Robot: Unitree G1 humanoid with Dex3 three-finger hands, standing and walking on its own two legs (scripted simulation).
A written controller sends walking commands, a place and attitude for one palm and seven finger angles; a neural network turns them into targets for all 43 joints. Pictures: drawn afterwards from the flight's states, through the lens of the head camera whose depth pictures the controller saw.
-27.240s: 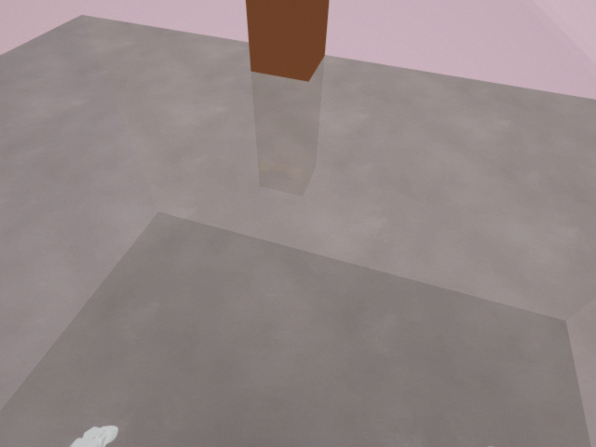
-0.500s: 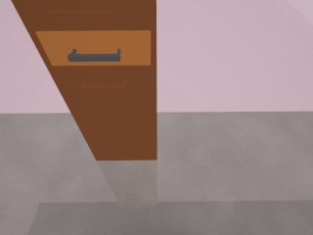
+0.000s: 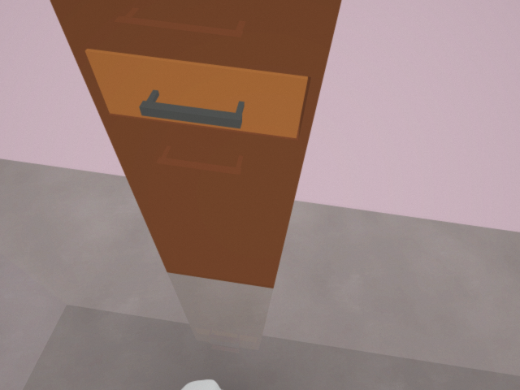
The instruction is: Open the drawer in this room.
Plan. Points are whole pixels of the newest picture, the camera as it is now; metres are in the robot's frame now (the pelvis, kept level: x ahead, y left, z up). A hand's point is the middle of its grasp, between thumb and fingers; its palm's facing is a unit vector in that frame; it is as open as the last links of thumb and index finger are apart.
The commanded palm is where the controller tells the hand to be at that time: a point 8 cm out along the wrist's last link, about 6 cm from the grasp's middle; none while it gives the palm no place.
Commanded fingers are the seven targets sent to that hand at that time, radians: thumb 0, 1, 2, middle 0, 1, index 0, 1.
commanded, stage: come to a stop and stand still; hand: left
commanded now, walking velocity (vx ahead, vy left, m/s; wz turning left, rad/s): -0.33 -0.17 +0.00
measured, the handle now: (194, 107) +0.55 +0.18 +0.11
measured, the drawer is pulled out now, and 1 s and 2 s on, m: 0.00 0.00 0.00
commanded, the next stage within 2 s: look again from close up in 1.28 s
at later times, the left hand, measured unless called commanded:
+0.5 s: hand out of the picture +0.06 +0.13 -0.14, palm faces +0.01 -0.96 -0.28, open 7.4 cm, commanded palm none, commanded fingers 0.00 0.90 0.90 -0.20 -0.30 -0.20 -0.30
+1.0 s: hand out of the picture +0.00 +0.20 -0.16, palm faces +0.01 -0.97 -0.25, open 7.4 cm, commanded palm none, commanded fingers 0.00 0.90 0.90 -0.20 -0.30 -0.20 -0.30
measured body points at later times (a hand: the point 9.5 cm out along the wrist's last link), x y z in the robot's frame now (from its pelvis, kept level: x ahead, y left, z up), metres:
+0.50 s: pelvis +0.00 -0.06 +0.01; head +0.01 -0.09 +0.46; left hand +0.06 +0.18 -0.12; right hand +0.04 -0.31 -0.16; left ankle +0.01 +0.09 -0.69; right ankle +0.00 -0.17 -0.73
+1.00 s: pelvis -0.02 +0.00 +0.00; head -0.02 +0.00 +0.45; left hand +0.00 +0.25 -0.15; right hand +0.04 -0.23 -0.14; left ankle -0.06 +0.09 -0.73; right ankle +0.00 -0.17 -0.73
